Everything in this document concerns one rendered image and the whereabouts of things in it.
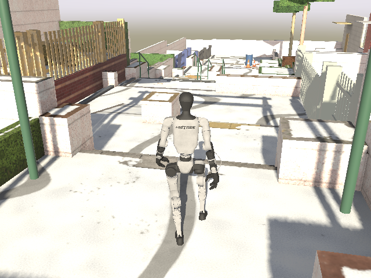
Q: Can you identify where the robot right thigh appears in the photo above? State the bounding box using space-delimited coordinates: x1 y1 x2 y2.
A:
193 160 206 186

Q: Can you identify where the left robot hand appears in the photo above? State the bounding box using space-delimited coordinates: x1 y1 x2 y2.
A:
156 156 169 167

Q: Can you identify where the robot left upper arm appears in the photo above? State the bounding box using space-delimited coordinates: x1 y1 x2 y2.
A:
159 116 174 148

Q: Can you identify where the robot head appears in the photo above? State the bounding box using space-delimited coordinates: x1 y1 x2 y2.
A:
176 92 196 120

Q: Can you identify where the robot right forearm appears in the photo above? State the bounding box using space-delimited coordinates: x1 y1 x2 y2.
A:
206 142 218 173

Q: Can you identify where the robot right upper arm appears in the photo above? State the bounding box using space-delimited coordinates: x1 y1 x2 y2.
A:
198 117 212 151

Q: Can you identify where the right robot hand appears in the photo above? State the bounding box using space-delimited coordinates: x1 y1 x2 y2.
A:
205 172 219 190

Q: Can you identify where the robot left forearm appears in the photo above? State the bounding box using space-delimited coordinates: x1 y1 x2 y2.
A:
156 139 165 159

